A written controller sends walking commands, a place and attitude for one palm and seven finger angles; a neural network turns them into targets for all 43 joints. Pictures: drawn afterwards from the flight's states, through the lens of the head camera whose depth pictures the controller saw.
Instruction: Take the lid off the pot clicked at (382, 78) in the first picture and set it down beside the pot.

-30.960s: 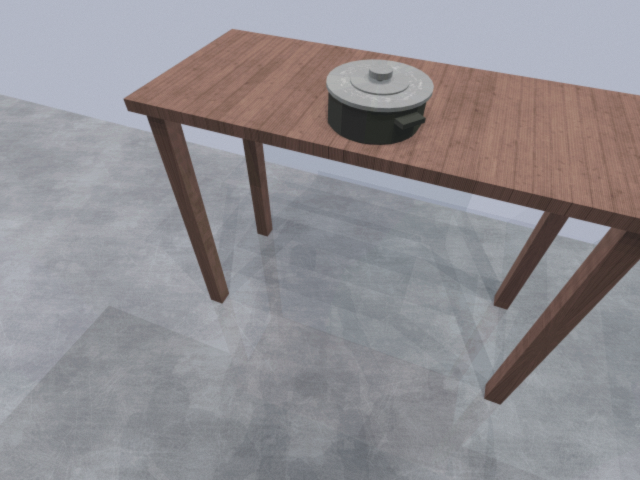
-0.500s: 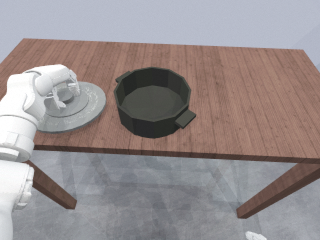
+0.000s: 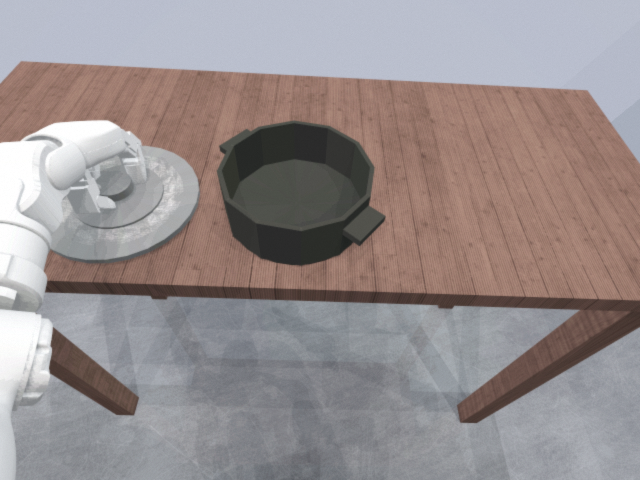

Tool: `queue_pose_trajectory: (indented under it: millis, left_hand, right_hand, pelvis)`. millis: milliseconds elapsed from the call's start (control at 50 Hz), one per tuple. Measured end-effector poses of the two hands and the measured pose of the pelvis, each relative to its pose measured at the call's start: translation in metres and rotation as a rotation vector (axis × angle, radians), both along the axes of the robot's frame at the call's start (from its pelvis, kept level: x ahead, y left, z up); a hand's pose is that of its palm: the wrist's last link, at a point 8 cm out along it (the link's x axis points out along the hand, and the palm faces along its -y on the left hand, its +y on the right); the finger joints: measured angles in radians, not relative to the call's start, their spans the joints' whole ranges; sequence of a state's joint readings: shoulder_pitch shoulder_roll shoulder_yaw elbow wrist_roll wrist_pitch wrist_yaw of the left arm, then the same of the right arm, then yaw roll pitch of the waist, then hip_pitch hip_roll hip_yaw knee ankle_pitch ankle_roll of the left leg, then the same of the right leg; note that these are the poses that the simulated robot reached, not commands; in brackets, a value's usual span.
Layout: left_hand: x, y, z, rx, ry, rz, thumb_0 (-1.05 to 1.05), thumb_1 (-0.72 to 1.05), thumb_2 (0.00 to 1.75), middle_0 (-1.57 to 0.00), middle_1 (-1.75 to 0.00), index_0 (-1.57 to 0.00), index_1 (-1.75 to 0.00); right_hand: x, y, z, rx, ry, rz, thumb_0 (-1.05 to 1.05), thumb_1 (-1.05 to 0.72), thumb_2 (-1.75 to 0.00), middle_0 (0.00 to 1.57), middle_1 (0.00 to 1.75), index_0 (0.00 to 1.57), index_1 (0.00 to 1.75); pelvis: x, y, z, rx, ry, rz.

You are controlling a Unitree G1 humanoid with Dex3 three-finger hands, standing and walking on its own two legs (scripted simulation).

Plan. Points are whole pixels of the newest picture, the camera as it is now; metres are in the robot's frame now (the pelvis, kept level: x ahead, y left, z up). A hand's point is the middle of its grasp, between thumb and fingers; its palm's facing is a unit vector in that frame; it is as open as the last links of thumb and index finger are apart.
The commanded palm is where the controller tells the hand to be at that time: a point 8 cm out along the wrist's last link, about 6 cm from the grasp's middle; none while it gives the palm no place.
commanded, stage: open the fingers wide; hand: left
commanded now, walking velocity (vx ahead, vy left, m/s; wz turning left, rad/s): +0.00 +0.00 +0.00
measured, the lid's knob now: (114, 186) +0.46 +0.29 +0.09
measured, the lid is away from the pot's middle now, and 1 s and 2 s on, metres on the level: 0.24 0.24 0.24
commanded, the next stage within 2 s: raise the empty hand in 0.98 s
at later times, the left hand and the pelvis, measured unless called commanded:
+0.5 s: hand (106, 183) +0.44 +0.28 +0.12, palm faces -0.38 -0.05 -0.92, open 8.3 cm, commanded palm +0.44 +0.27 +0.18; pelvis +0.01 +0.00 +0.00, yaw +1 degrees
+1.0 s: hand (112, 182) +0.45 +0.28 +0.11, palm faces -0.39 -0.07 -0.92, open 10.9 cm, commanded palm +0.44 +0.27 +0.18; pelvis +0.01 -0.01 +0.00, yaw +0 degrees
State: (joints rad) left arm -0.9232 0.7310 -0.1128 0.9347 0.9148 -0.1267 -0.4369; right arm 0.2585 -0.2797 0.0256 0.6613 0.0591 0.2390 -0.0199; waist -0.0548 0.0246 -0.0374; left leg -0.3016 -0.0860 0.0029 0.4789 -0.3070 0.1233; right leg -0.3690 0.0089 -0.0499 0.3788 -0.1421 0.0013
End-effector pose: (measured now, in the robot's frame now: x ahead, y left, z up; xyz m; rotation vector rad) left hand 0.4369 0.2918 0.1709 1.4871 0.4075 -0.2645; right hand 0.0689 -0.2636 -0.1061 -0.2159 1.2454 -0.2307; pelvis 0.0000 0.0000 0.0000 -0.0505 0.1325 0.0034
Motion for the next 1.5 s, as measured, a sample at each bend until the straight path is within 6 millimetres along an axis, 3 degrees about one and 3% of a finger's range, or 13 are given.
queue_pose_trajectory:
  millis: [120,240,460,680,1020,1200,1380,1500]
  left_hand:
    - [-0.003,0.002,-0.001,-0.001,-0.027,-0.040,-0.03,0.21,0.93,-0.73,-1.04,-0.59,-0.88]
    - [-0.001,0.000,-0.001,0.004,-0.016,-0.031,-0.01,0.22,0.92,-0.72,-1.02,-0.59,-0.87]
    - [0.002,-0.008,0.002,0.003,-0.030,-0.044,0.00,0.19,0.92,-0.64,-0.91,-0.60,-0.84]
    - [0.010,-0.017,0.002,0.007,-0.050,-0.048,0.00,0.04,0.90,-0.55,-0.77,-0.54,-0.74]
    - [0.010,-0.016,-0.001,0.014,-0.032,-0.015,0.00,-0.13,0.91,-0.50,-0.60,-0.51,-0.60]
    - [0.008,-0.014,0.005,0.017,-0.044,-0.008,0.00,-0.14,0.93,-0.51,-0.58,-0.51,-0.58]
    - [0.010,-0.010,0.030,0.027,-0.076,0.019,0.00,-0.14,0.93,-0.51,-0.57,-0.52,-0.58]
    - [0.012,-0.021,0.043,0.032,-0.100,-0.015,0.00,-0.14,0.93,-0.51,-0.57,-0.52,-0.58]
  right_hand:
    - [-0.018,0.000,-0.007,0.011,0.076,-0.020,0.00,-0.91,-0.90,0.20,0.30,0.20,0.30]
    - [-0.023,0.004,-0.011,0.032,0.100,-0.028,0.00,-0.91,-0.90,0.20,0.30,0.20,0.30]
    - [-0.004,0.007,-0.011,0.060,0.063,-0.011,0.00,-0.91,-0.90,0.20,0.30,0.20,0.30]
    - [0.017,0.000,-0.008,0.052,0.023,0.010,0.00,-0.91,-0.90,0.20,0.30,0.20,0.30]
    - [0.016,-0.009,-0.008,0.046,0.031,-0.003,0.00,-0.91,-0.90,0.20,0.30,0.20,0.30]
    - [0.015,-0.008,-0.008,0.047,0.024,-0.005,0.00,-0.91,-0.90,0.20,0.30,0.20,0.30]
    - [0.014,-0.004,-0.007,0.052,0.017,-0.001,0.00,-0.91,-0.90,0.20,0.30,0.20,0.30]
    - [0.012,-0.001,-0.007,0.059,0.016,0.004,0.00,-0.91,-0.90,0.20,0.30,0.20,0.30]
  pelvis:
    - [0.000,0.002,-0.001,-0.001,0.011,0.009]
    - [0.002,0.002,0.000,0.000,0.015,0.012]
    - [0.006,0.000,0.001,0.002,0.014,0.013]
    - [0.009,-0.005,0.002,0.006,0.023,0.006]
    - [0.011,-0.012,0.002,0.006,0.027,-0.003]
    - [0.010,-0.012,0.002,0.007,0.020,-0.003]
    - [0.007,-0.010,0.003,0.007,0.010,0.005]
    - [0.007,-0.006,0.004,0.007,0.004,0.011]
